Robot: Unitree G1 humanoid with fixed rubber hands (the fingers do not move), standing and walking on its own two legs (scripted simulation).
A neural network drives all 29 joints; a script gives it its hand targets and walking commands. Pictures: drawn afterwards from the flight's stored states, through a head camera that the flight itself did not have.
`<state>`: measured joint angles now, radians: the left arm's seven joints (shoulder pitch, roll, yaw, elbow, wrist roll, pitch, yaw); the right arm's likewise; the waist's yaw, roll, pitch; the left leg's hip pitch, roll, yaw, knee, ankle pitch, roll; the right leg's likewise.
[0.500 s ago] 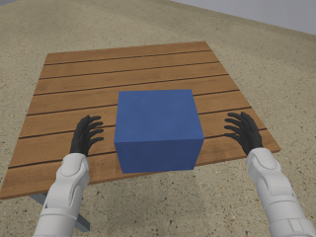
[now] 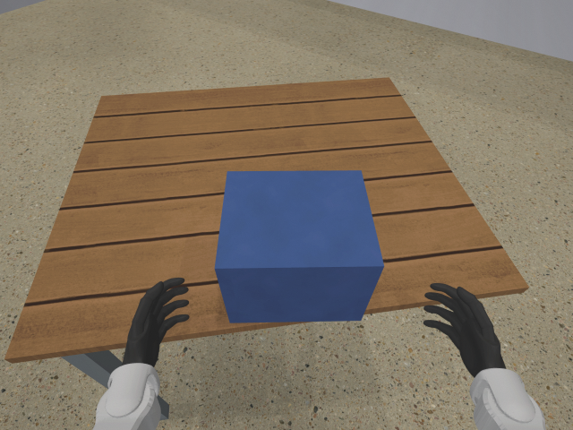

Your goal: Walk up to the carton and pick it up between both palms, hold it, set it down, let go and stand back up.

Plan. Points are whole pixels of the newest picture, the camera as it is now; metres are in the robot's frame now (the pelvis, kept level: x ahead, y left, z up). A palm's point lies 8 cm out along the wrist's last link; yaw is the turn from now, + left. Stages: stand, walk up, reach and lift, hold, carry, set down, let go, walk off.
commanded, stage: set down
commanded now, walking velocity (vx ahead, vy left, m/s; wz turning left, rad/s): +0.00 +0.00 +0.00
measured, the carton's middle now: (295, 247) +0.39 +0.02 +0.01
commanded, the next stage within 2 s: none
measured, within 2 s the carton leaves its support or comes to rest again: neither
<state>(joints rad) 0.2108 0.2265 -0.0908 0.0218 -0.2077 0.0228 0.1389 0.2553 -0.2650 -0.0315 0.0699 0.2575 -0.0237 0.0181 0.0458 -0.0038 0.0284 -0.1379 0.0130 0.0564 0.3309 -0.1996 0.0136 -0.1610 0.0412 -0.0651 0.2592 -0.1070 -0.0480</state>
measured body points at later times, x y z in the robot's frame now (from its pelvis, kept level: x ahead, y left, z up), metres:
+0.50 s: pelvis +0.00 +0.00 +0.00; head +0.01 +0.01 +0.45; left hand +0.19 +0.21 -0.01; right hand +0.19 -0.22 -0.01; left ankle -0.02 +0.11 -0.75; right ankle +0.02 -0.09 -0.75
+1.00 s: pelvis +0.01 +0.00 +0.00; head +0.04 +0.01 +0.45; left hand +0.17 +0.22 -0.06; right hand +0.16 -0.21 -0.06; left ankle -0.02 +0.11 -0.75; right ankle +0.02 -0.09 -0.75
